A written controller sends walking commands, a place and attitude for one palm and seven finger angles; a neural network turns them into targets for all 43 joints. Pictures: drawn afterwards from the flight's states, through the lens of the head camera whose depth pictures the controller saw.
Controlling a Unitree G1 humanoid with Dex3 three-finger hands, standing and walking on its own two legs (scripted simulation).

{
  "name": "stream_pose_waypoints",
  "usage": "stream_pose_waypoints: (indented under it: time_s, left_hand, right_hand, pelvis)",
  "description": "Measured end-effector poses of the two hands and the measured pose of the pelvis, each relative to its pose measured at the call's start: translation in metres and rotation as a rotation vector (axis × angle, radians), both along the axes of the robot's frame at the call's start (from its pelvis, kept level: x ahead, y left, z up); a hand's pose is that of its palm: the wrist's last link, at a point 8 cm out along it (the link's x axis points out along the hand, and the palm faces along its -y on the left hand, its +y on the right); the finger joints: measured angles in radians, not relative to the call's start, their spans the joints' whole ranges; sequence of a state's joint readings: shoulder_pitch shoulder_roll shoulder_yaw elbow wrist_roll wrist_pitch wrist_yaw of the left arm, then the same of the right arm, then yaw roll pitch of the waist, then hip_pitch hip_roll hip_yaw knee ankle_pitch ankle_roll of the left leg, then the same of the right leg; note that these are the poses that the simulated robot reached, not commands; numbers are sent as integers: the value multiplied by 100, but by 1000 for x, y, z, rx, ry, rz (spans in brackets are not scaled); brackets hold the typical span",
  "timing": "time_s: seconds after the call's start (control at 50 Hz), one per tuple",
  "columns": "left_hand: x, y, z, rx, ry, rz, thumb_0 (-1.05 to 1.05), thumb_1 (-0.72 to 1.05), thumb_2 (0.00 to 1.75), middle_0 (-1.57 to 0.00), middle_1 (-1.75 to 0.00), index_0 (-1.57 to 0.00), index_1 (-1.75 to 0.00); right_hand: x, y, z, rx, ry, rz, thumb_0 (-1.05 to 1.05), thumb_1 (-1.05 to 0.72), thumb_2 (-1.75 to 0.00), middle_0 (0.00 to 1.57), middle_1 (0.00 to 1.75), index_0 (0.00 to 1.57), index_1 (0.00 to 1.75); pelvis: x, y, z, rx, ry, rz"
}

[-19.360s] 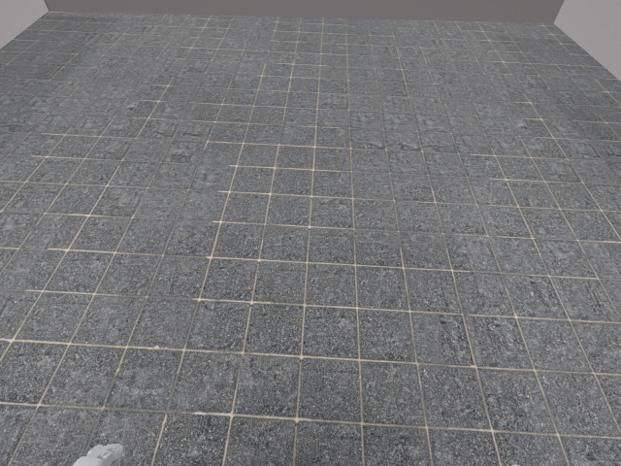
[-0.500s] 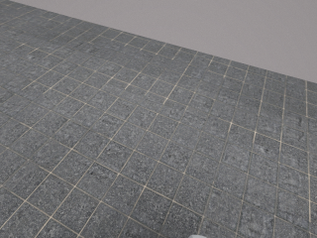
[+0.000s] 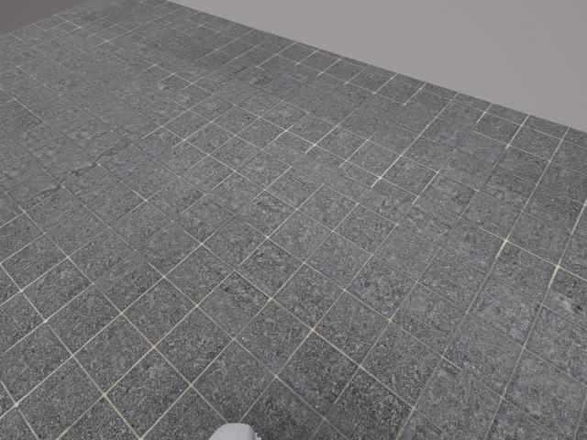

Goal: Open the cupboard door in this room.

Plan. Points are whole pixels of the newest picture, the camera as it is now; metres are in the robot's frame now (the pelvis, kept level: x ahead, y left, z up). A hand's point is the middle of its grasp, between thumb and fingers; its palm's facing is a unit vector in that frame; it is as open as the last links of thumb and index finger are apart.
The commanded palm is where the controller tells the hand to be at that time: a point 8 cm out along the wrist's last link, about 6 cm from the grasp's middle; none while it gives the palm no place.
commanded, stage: turn or walk to find it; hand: left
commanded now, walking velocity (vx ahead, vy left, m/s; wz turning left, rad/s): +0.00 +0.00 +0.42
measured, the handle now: out of the picture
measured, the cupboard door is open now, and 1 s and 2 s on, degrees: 0 0 0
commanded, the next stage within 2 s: none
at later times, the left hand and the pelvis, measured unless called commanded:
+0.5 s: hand out of the picture +0.03 +0.26 -0.17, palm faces +0.23 -0.94 -0.25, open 7.4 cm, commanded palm none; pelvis -0.01 +0.04 +0.00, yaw +12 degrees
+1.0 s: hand out of the picture -0.06 +0.21 -0.17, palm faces +0.45 -0.86 -0.24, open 7.4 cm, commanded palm none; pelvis -0.02 +0.01 -0.01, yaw +26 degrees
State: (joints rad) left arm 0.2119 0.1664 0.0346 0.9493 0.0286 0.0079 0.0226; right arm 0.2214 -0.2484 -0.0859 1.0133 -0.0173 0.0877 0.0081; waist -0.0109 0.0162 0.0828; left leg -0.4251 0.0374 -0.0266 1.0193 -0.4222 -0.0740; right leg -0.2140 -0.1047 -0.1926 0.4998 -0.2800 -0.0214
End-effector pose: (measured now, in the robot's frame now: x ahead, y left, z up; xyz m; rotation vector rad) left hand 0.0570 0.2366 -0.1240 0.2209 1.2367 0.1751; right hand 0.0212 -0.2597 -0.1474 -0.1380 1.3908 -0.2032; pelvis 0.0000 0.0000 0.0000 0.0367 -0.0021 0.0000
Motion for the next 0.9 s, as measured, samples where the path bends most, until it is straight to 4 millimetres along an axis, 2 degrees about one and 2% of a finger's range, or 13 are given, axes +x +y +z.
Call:
stream_pose_waypoints:
  time_s: [0.08,0.2,0.26,0.36,0.48,0.58,0.64,0.78,0.9]
  left_hand:
    - [-36,22,-11,-9,60,69,1,91,90,-21,-30,-20,-30]
    - [-83,64,-35,-21,150,172,1,91,90,-21,-30,-20,-30]
    - [-90,75,-31,-23,166,205,1,91,90,-20,-30,-20,-30]
    - [-79,81,-21,-26,96,226,1,91,90,-20,-30,-20,-30]
    - [-53,74,-12,-16,9,227,1,91,90,-20,-30,-20,-30]
    - [-30,54,-5,3,-65,220,1,91,90,-20,-30,-20,-30]
    - [-27,40,-3,27,-104,223,1,91,90,-20,-30,-20,-30]
    - [-60,14,6,23,-77,310,1,90,90,-21,-30,-20,-30]
    - [-102,5,-1,-2,-17,396,1,90,90,-21,-30,-20,-30]
  right_hand:
    - [37,14,5,-26,-48,87,1,-91,-90,20,30,19,29]
    - [93,52,16,-65,-187,212,1,-91,-90,20,30,19,29]
    - [104,68,27,-70,-220,248,0,-91,-90,20,30,19,29]
    - [110,85,32,-49,-225,286,0,-91,-90,20,30,20,30]
    - [99,84,23,-12,-190,292,0,-90,-90,21,30,20,30]
    - [85,65,4,16,-128,282,0,-90,-90,21,30,20,30]
    - [80,49,-11,32,-94,280,0,-90,-90,21,30,20,30]
    - [81,30,-9,28,-27,335,1,-91,-90,20,30,19,29]
    - [93,37,-2,13,-11,411,1,-91,-90,20,30,19,29]
  pelvis:
    - [-4,13,-3,-10,10,37]
    - [-8,39,-14,-31,8,86]
    - [-9,46,-7,-50,3,114]
    - [-9,50,1,-58,0,151]
    - [-9,43,1,-48,2,197]
    - [-7,26,-5,-31,7,240]
    - [-5,14,-12,-27,4,269]
    - [-7,2,-3,-8,-10,350]
    - [-10,3,-1,-1,-7,408]
